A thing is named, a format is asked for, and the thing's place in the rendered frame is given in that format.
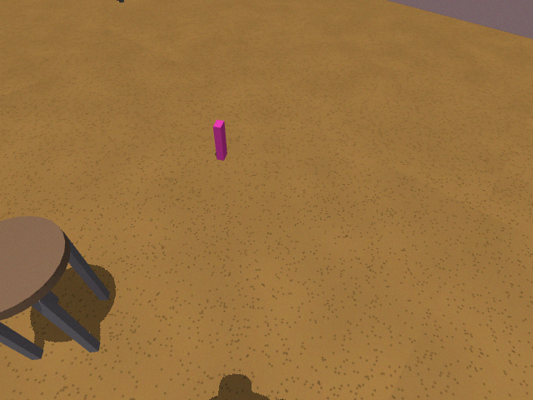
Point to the carton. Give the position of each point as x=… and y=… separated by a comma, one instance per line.
x=220, y=139

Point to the stool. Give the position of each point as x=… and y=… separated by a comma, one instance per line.
x=34, y=253

